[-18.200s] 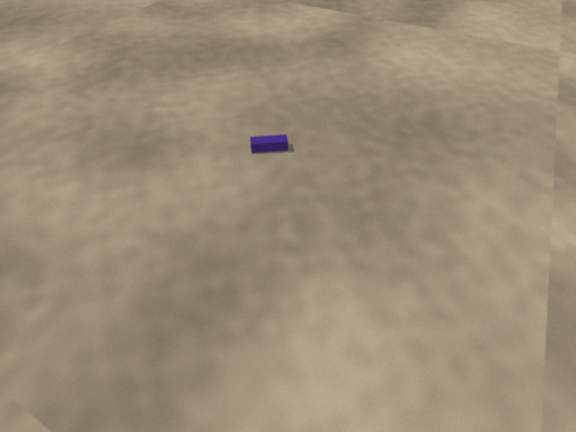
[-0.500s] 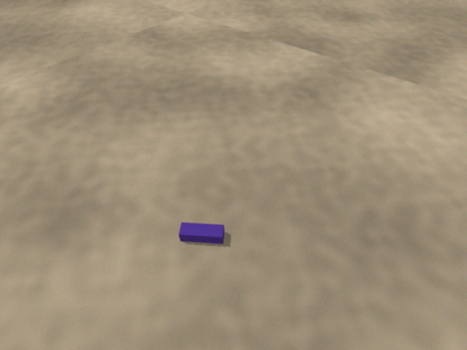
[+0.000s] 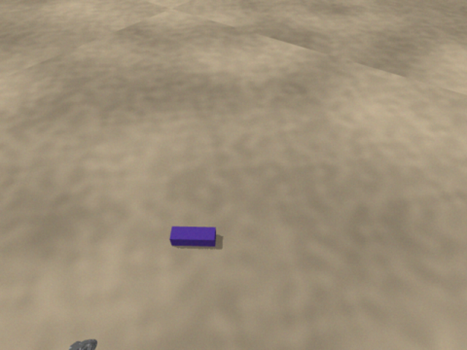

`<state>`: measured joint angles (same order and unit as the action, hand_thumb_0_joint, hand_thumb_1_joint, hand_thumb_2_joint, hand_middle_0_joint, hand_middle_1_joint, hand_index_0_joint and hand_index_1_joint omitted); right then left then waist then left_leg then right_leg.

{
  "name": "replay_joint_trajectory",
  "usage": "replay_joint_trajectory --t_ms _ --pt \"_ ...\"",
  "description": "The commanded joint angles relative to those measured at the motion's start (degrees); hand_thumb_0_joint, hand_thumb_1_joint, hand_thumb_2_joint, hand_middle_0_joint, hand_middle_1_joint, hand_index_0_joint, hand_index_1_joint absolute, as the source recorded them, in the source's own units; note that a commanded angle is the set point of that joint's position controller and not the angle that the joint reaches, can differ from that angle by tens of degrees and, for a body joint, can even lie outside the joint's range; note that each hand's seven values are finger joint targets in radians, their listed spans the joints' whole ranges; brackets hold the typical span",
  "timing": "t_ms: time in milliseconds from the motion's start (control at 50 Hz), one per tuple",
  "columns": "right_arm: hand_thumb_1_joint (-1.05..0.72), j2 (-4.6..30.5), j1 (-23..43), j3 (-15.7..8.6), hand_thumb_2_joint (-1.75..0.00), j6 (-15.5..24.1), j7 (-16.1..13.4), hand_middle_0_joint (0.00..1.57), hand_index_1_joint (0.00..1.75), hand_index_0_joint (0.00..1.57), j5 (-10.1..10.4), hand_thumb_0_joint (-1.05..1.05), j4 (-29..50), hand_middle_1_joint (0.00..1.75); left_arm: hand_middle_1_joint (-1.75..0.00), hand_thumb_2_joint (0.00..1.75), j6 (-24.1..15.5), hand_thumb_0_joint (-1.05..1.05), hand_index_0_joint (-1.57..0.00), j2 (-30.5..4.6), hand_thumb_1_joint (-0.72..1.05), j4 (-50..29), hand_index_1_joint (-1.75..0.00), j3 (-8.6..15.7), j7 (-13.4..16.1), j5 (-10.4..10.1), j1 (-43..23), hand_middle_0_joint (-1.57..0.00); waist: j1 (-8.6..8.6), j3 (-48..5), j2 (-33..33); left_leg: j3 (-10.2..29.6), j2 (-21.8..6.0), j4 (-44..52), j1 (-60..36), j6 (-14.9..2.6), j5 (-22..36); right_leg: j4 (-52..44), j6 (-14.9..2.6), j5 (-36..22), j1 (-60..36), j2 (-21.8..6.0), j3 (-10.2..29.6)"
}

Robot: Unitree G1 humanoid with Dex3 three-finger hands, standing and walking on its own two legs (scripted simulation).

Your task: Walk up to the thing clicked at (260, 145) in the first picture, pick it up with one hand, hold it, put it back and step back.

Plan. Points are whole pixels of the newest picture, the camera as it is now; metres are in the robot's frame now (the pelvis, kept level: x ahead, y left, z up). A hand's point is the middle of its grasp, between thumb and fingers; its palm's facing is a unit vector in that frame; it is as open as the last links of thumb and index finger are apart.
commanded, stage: walk up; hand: left
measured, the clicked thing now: (193, 236) +0.73 +0.21 -0.74
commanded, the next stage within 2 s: stand in 0.14 s
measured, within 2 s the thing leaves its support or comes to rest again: neither
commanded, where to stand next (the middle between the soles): +0.35 -0.02 m, yaw -1 degrees
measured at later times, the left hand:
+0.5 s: hand out of the picture +0.07 +0.25 -0.14, palm faces -0.03 -0.94 -0.34, open 7.3 cm
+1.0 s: hand out of the picture +0.03 +0.25 -0.15, palm faces -0.04 -0.94 -0.34, open 7.3 cm
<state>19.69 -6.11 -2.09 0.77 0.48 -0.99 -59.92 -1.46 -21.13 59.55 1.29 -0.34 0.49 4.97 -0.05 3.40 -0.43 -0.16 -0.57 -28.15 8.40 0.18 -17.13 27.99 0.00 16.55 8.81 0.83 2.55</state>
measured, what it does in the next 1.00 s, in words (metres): stands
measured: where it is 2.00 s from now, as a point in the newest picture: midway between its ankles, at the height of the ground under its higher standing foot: outside the picture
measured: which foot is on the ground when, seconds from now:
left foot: down 0.00-1.00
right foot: down 0.00-1.00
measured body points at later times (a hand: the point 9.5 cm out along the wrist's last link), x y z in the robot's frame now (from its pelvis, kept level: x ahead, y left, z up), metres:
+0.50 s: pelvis -0.02 +0.00 +0.01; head -0.02 +0.00 +0.46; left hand +0.07 +0.29 -0.12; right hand +0.07 -0.30 -0.12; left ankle -0.02 +0.12 -0.74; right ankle -0.01 -0.12 -0.74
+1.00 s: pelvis -0.03 +0.00 +0.01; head -0.03 +0.00 +0.46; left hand +0.03 +0.30 -0.12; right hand +0.02 -0.30 -0.13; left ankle -0.02 +0.12 -0.74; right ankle -0.01 -0.12 -0.74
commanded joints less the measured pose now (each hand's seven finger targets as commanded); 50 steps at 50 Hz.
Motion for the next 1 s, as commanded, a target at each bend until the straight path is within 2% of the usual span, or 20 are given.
replay_joint_trajectory --t_ms 0,60,100,120,160,220,280,360,380,500,540,580,600,720,780,820,880,900,980 --pt "-0.90 12.71 2.40 -2.52 -0.90 1.42 -1.05 0.20 0.30 0.20 -0.01 0.00 2.99 0.30 -0.30 0.90 -1.01 0.00 -0.20 -12.08 0.90 -3.74 -0.30 2.80 0.96 -0.13 -2.69 -0.20 0.12 -5.10 1.83 4.77 -5.74 5.26 0.11 -2.91 17.19 -2.42 -2.89 -18.30 -2.86 -5.32 4.14" --pt "-0.90 12.25 3.18 -2.19 -0.90 1.52 -1.06 0.20 0.30 0.20 0.17 0.00 2.95 0.30 -0.30 0.90 -0.97 0.00 -0.20 -11.66 0.90 -3.35 -0.30 2.65 0.87 -0.25 -2.45 -0.20 -0.28 -5.82 2.19 4.83 -6.05 6.01 -0.96 -2.56 19.73 -3.22 -2.36 -19.85 -3.69 -5.45 4.22" --pt "-0.90 12.25 3.87 -2.30 -0.90 1.36 -1.01 0.20 0.30 0.20 0.11 0.00 3.07 0.30 -0.30 0.90 -0.96 0.00 -0.20 -12.17 0.90 -3.15 -0.30 2.79 0.88 -0.07 -2.33 -0.20 -0.21 -5.38 1.04 4.04 -5.38 5.55 -0.84 -2.46 17.08 -4.36 -2.45 -19.44 -3.48 -5.59 4.56" --pt "-0.90 11.80 5.22 -1.66 -0.90 1.29 -1.10 0.20 0.30 0.20 0.85 0.00 2.39 0.30 -0.30 0.90 -0.70 0.00 -0.20 -10.45 0.90 -1.75 -0.30 1.60 0.83 -0.37 -3.90 -0.20 0.43 -4.02 1.44 5.40 -6.25 8.12 -2.41 -1.80 21.38 -6.38 -2.18 -23.33 -1.90 -7.18 5.41" --pt "-0.90 12.65 4.16 -1.66 -0.90 1.25 -1.16 0.20 0.30 0.20 0.92 0.00 1.64 0.30 -0.30 0.90 -0.68 0.00 -0.20 -10.48 0.90 -1.64 -0.30 1.48 0.98 -0.58 -3.66 -0.20 0.55 -6.89 1.68 5.09 -6.76 8.32 -4.76 -1.60 26.73 -6.48 -1.64 -27.64 -4.92 -7.07 4.55" --pt "-0.90 12.01 4.53 -1.38 -0.90 1.22 -1.16 0.20 0.30 0.20 1.01 0.00 0.67 0.30 -0.30 0.90 -0.69 0.00 -0.20 -10.96 0.90 -0.41 -0.30 1.32 1.10 -0.40 -3.26 -0.20 0.64 -8.49 0.59 4.79 -7.01 8.84 -7.16 -1.40 28.31 -7.45 -1.40 -28.96 -6.27 -7.27 3.84" --pt "-0.90 11.99 4.84 -1.12 -0.90 0.99 -1.09 0.20 0.30 0.20 0.92 0.00 -0.10 0.30 -0.30 0.90 -0.63 0.00 -0.20 -11.14 0.90 0.29 -0.30 1.20 1.10 -0.44 -3.90 -0.20 0.67 -7.44 0.65 4.61 -6.58 10.88 -6.05 -1.13 22.41 -9.68 -1.21 -23.33 -5.82 -7.23 4.20" --pt "-0.90 11.73 5.38 -0.99 -0.90 0.84 -0.97 0.20 0.30 0.20 0.85 0.00 -0.86 0.30 -0.30 0.90 -0.72 0.00 -0.20 -11.21 0.90 1.05 -0.30 0.93 1.11 -0.16 -3.70 -0.20 0.66 -6.66 0.07 4.66 -6.63 11.73 -6.17 -1.04 18.35 -11.32 -1.15 -20.07 -4.67 -7.43 4.29" --pt "-0.90 11.59 5.03 -0.78 -0.90 0.81 -0.90 0.20 0.30 0.20 0.80 0.00 -1.22 0.30 -0.30 0.90 -0.70 0.00 -0.20 -11.05 0.90 1.36 -0.30 0.85 1.09 -0.30 -3.89 -0.20 0.82 -5.28 0.05 4.81 -6.41 12.55 -4.98 -0.92 15.28 -12.12 -0.99 -16.81 -3.85 -7.31 4.63" --pt "-0.90 12.01 4.90 -0.94 -0.90 0.81 -0.47 0.20 0.30 0.20 0.56 0.00 -1.90 0.30 -0.30 0.90 -0.83 0.00 -0.20 -11.14 0.90 1.87 -0.30 0.68 0.88 -0.07 -3.26 -0.20 0.53 -3.54 -0.07 5.32 -6.30 13.52 -3.54 -1.01 9.53 -14.07 -0.95 -9.64 -1.45 -7.35 5.12" --pt "-0.90 11.37 4.49 -0.84 -0.90 0.72 -0.30 0.20 0.30 0.20 0.45 0.00 -2.14 0.30 -0.30 0.90 -0.69 0.00 -0.20 -11.32 0.90 2.19 -0.30 0.76 0.87 0.19 -2.54 -0.20 0.32 -1.11 -0.68 5.40 -5.66 13.78 -2.46 -0.95 5.25 -15.78 -0.75 -1.69 1.73 -7.13 5.68" --pt "-0.90 11.93 3.15 -1.03 -0.90 0.85 -0.21 0.20 0.30 0.20 0.39 0.00 -2.32 0.30 -0.30 0.90 -0.70 0.00 -0.20 -11.87 0.90 1.95 -0.30 0.88 0.79 0.10 -3.15 -0.20 0.94 -2.95 -0.18 5.56 -5.97 13.76 -2.93 -1.17 5.74 -15.35 -1.12 -2.22 0.78 -7.39 5.97" --pt "-0.90 11.80 3.65 -1.00 -0.90 0.84 -0.12 0.20 0.30 0.20 0.39 0.00 -2.31 0.30 -0.30 0.90 -0.75 0.00 -0.20 -11.64 0.90 1.95 -0.30 0.82 0.76 0.00 -2.55 -0.20 0.50 -2.74 0.28 5.67 -5.94 13.66 -2.75 -1.18 5.93 -15.39 -1.09 -2.45 1.07 -7.28 5.92" --pt "-0.90 11.90 2.57 -0.92 -0.90 1.11 -0.29 0.20 0.30 0.20 0.24 0.00 -2.44 0.30 -0.30 0.90 -0.85 0.00 -0.20 -11.90 0.90 1.85 -0.30 0.85 0.58 -0.11 -1.78 -0.20 0.39 -3.32 1.10 6.05 -6.25 13.99 -1.88 -1.20 6.74 -13.91 -1.32 -5.42 -0.25 -7.24 5.78" --pt "-0.90 11.99 2.00 -0.86 -0.90 1.01 -0.34 0.20 0.30 0.20 0.30 0.00 -2.51 0.30 -0.30 0.90 -0.72 0.00 -0.20 -11.71 0.90 1.95 -0.30 0.72 0.54 -0.07 -1.07 -0.20 0.40 -2.83 0.31 6.18 -6.17 13.91 -1.34 -1.38 5.25 -14.02 -1.26 -3.78 0.44 -7.22 5.91" --pt "-0.90 12.54 2.44 -0.89 -0.90 1.11 -0.35 0.20 0.30 0.20 0.39 0.00 -2.37 0.30 -0.30 0.90 -0.70 0.00 -0.20 -11.20 0.90 1.90 -0.30 0.47 0.51 0.01 -0.55 -0.20 0.14 -3.83 1.25 6.50 -6.48 13.75 -1.98 -1.39 7.17 -13.25 -1.28 -6.50 -0.26 -7.15 5.39" --pt "-0.90 12.55 1.52 -0.82 -0.90 0.89 -0.34 0.20 0.30 0.20 0.30 0.00 -2.66 0.30 -0.30 0.90 -0.70 0.00 -0.20 -11.42 0.90 1.87 -0.30 0.43 0.59 0.01 -0.32 -0.20 0.33 -2.46 0.47 6.14 -6.04 13.34 -0.91 -1.52 4.68 -14.02 -1.17 -3.48 0.92 -7.17 5.82" --pt "-0.90 12.05 1.09 -0.70 -0.90 0.88 -0.29 0.20 0.30 0.20 0.37 0.00 -2.67 0.30 -0.30 0.90 -0.69 0.00 -0.20 -11.94 0.90 1.80 -0.30 0.39 0.58 0.09 -0.26 -0.20 0.43 -2.35 -0.73 6.17 -5.98 13.16 -1.52 -1.39 6.08 -14.15 -1.30 -3.04 1.37 -7.37 5.95" --pt "-0.90 12.43 0.94 -0.57 -0.90 0.93 -0.44 0.20 0.30 0.20 0.42 0.00 -2.65 0.30 -0.30 0.90 -0.65 0.00 -0.20 -11.60 0.90 1.65 -0.30 0.38 0.57 -0.21 -0.46 -0.20 0.48 -3.85 1.05 6.33 -6.27 13.39 -1.10 -1.50 7.25 -12.93 -1.42 -7.22 -0.70 -7.35 5.71"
